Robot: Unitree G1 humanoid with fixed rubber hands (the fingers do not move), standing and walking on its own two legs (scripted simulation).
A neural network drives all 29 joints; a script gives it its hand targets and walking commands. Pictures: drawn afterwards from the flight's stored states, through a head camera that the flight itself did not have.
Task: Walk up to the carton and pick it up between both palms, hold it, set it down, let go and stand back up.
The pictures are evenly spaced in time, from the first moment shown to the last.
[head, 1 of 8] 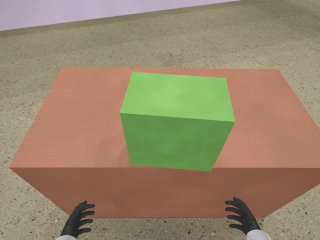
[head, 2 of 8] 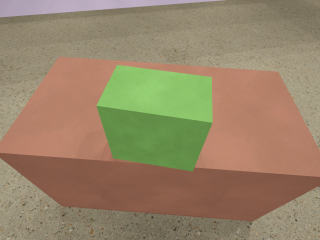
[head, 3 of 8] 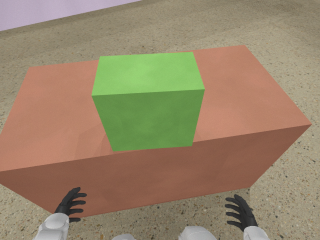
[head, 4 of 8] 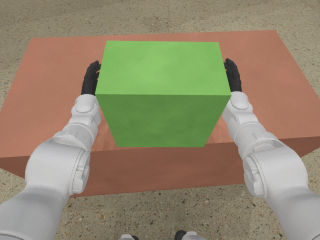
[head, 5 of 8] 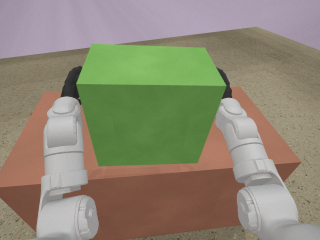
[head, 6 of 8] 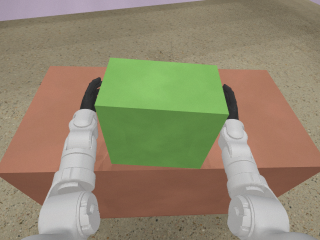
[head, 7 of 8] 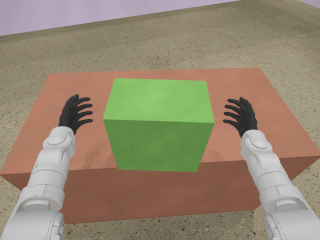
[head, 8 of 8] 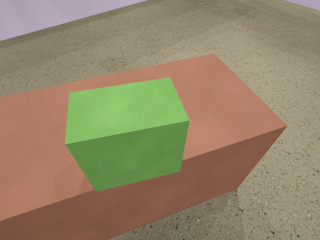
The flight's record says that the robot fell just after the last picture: no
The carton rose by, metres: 0.22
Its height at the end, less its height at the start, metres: +0.00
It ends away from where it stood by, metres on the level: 0.02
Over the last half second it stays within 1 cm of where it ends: yes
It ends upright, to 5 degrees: yes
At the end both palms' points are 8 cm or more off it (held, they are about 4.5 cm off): yes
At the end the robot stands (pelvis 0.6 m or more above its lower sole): yes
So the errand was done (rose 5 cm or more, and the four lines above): yes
